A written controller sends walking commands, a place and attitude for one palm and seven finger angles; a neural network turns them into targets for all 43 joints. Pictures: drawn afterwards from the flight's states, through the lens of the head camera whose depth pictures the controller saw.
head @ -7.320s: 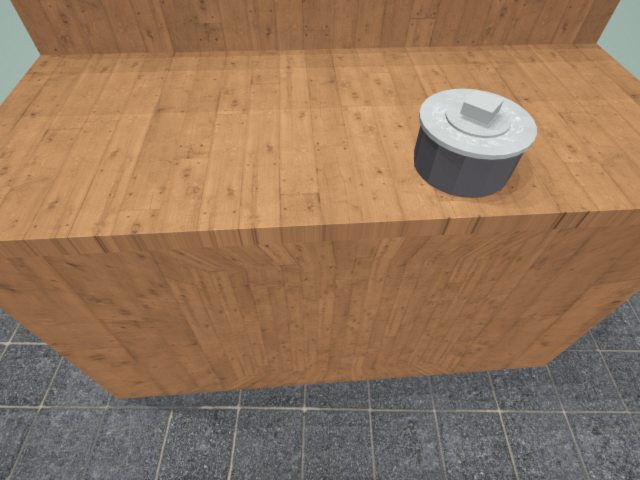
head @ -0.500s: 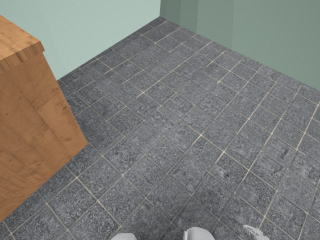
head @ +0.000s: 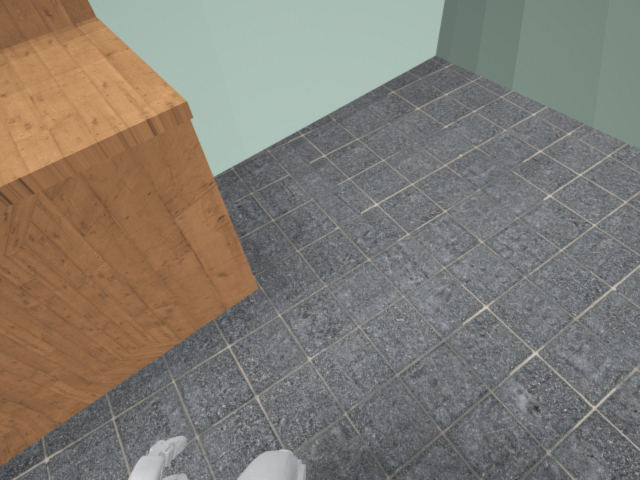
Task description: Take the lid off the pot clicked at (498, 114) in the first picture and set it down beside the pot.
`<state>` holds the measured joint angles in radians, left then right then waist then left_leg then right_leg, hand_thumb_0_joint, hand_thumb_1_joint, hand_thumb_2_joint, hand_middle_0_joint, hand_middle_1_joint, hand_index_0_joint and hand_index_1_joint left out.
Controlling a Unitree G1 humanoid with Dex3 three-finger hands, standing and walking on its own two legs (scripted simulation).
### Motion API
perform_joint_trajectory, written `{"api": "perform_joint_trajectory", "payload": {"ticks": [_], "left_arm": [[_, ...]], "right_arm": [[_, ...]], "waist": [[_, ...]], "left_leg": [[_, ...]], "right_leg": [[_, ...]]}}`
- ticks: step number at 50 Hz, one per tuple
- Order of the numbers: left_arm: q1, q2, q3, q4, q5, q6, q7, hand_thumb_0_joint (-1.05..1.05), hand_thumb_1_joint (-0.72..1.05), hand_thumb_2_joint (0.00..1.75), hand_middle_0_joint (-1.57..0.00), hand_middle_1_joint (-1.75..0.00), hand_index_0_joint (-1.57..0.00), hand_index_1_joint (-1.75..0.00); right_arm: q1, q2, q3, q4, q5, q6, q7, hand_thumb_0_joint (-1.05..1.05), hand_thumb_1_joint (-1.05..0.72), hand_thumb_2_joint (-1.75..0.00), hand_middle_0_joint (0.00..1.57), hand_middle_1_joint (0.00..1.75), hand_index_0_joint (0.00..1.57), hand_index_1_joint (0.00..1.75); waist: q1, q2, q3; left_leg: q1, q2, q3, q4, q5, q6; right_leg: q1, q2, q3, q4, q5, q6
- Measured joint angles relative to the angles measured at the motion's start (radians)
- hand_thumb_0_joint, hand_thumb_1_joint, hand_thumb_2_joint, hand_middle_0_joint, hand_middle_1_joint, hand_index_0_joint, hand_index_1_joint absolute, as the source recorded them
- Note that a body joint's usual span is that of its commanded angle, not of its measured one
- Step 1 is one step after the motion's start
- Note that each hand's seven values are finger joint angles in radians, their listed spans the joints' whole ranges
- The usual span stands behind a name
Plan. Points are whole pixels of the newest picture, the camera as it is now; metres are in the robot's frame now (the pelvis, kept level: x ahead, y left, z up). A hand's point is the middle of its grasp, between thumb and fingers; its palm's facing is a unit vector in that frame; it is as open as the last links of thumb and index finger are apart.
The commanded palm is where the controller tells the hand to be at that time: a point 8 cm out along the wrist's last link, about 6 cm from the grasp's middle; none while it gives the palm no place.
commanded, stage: turn to face it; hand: left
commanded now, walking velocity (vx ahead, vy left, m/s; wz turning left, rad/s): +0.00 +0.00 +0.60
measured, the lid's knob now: out of the picture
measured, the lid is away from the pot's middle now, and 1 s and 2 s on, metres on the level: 0.00 0.00 0.00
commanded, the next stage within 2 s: take the last steps up to it in 0.94 s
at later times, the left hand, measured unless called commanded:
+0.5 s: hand out of the picture +0.00 +0.28 -0.17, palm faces +0.36 -0.90 -0.26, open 7.4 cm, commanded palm none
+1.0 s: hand out of the picture +0.05 +0.22 -0.14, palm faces +0.49 -0.82 -0.28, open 7.4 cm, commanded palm none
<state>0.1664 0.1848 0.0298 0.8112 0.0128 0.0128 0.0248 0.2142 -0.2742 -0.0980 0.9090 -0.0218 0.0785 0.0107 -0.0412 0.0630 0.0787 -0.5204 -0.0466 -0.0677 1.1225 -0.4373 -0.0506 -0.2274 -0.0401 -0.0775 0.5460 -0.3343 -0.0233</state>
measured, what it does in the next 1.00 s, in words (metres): steps on the spot, turning left: left foot, then right foot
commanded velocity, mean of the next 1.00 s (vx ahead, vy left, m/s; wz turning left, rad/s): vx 0.00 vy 0.00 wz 0.45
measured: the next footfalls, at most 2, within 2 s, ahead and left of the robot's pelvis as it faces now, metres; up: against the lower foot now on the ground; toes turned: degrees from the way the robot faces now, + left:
left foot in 0.32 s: +0.03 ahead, +0.14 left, +0.00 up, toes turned +17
right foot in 0.84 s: +0.13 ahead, -0.06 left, +0.00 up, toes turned +26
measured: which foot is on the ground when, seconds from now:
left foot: up 0.00-0.30, down 0.32-0.84, up 0.86-1.00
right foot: down 0.00-0.32, up 0.34-0.82, down 0.84-1.00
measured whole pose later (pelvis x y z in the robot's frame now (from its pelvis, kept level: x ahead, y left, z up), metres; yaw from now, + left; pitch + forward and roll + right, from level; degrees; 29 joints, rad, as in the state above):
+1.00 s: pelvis +0.06 +0.01 +0.00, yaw +31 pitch +0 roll +2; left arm 0.19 0.16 0.03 0.86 0.02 0.00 0.03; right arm 0.21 -0.24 -0.08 0.94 -0.02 0.07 0.00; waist -0.03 0.06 0.08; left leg -0.48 -0.03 -0.06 1.16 -0.44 -0.04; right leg -0.23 -0.03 -0.09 0.54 -0.31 -0.04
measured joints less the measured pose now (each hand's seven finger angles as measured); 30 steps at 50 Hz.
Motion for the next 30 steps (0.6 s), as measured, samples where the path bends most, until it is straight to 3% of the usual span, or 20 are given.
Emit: {"api": "perform_joint_trajectory", "payload": {"ticks": [3, 7, 14, 16, 18, 20, 22, 25, 30], "left_arm": [[0.022, -0.009, -0.002, 0.013, 0.003, -0.003, 0.0, 0.01, 0.91, 0.89, -0.21, -0.3, -0.2, -0.3], [0.054, -0.01, -0.004, 0.029, 0.007, -0.003, -0.002, 0.01, 0.91, 0.89, -0.21, -0.3, -0.2, -0.3], [0.1, 0.029, 0.012, 0.057, 0.011, 0.012, -0.005, 0.01, 0.91, 0.89, -0.21, -0.3, -0.2, -0.3], [0.117, 0.049, 0.021, 0.064, 0.006, 0.016, -0.007, 0.01, 0.91, 0.89, -0.21, -0.3, -0.2, -0.3], [0.113, 0.074, 0.032, 0.075, -0.001, 0.031, -0.009, 0.01, 0.91, 0.89, -0.21, -0.3, -0.2, -0.3], [0.093, 0.088, 0.037, 0.089, -0.002, 0.054, -0.002, 0.01, 0.91, 0.89, -0.21, -0.3, -0.2, -0.3], [0.07, 0.095, 0.043, 0.092, -0.003, 0.061, -0.001, 0.01, 0.91, 0.89, -0.2, -0.3, -0.2, -0.3], [0.039, 0.1, 0.046, 0.073, 0.0, 0.051, -0.009, 0.01, 0.91, 0.89, -0.2, -0.3, -0.2, -0.3], [0.001, 0.094, 0.042, 0.043, 0.001, 0.04, -0.013, 0.01, 0.91, 0.89, -0.2, -0.3, -0.2, -0.3]], "right_arm": [[-0.011, -0.003, 0.003, 0.004, 0.001, 0.005, 0.007, 0.01, -0.91, -0.9, 0.2, 0.3, 0.2, 0.3], [-0.038, 0.0, 0.009, 0.008, 0.003, 0.014, 0.012, 0.01, -0.91, -0.9, 0.2, 0.3, 0.19, 0.3], [-0.107, 0.015, 0.033, -0.015, 0.009, -0.003, 0.014, 0.01, -0.91, -0.9, 0.2, 0.3, 0.19, 0.3], [-0.116, 0.017, 0.04, -0.036, 0.007, -0.019, 0.014, 0.01, -0.91, -0.9, 0.2, 0.3, 0.19, 0.3], [-0.128, 0.024, 0.043, -0.054, 0.006, -0.042, 0.013, 0.01, -0.91, -0.9, 0.2, 0.3, 0.19, 0.3], [-0.125, 0.03, 0.05, -0.064, 0.01, -0.054, 0.005, 0.0, -0.91, -0.9, 0.2, 0.3, 0.2, 0.3], [-0.109, 0.035, 0.055, -0.067, 0.007, -0.055, -0.005, 0.0, -0.91, -0.9, 0.2, 0.3, 0.2, 0.3], [-0.087, 0.043, 0.062, -0.058, 0.006, -0.051, -0.01, 0.0, -0.91, -0.9, 0.2, 0.3, 0.2, 0.3], [-0.057, 0.057, 0.064, -0.043, 0.006, -0.047, -0.007, 0.0, -0.9, -0.9, 0.2, 0.3, 0.2, 0.3]], "waist": [[0.002, -0.016, 0.015], [0.016, -0.037, 0.03], [0.058, -0.08, 0.053], [0.064, -0.094, 0.048], [0.069, -0.119, 0.055], [0.069, -0.117, 0.056], [0.065, -0.107, 0.049], [0.067, -0.099, 0.036], [0.058, -0.089, 0.014]], "left_leg": [[-0.012, 0.038, 0.034, 0.056, 0.026, -0.02], [0.007, 0.07, 0.061, -0.01, 0.029, -0.028], [0.127, 0.072, 0.136, -0.331, 0.029, -0.001], [0.196, 0.058, 0.161, -0.487, 0.123, 0.02], [0.198, 0.034, 0.159, -0.492, 0.115, 0.092], [0.196, 0.029, 0.134, -0.477, 0.098, 0.109], [0.215, 0.027, 0.101, -0.512, 0.114, 0.106], [0.249, 0.018, 0.059, -0.585, 0.156, 0.106], [0.276, 0.002, 0.003, -0.653, 0.193, 0.107]], "right_leg": [[0.028, -0.027, -0.031, -0.021, 0.004, 0.002], [0.045, -0.055, -0.077, -0.028, -0.004, 0.008], [0.036, -0.1, -0.156, 0.026, -0.048, 0.04], [0.015, -0.121, -0.177, 0.091, -0.083, 0.058], [-0.065, -0.141, -0.12, 0.275, -0.155, 0.079], [-0.149, -0.107, -0.034, 0.467, -0.223, 0.099], [-0.213, -0.082, 0.014, 0.583, -0.189, 0.114], [-0.269, -0.071, 0.056, 0.621, -0.094, 0.127], [-0.286, -0.059, 0.089, 0.541, -0.03, 0.141]]}}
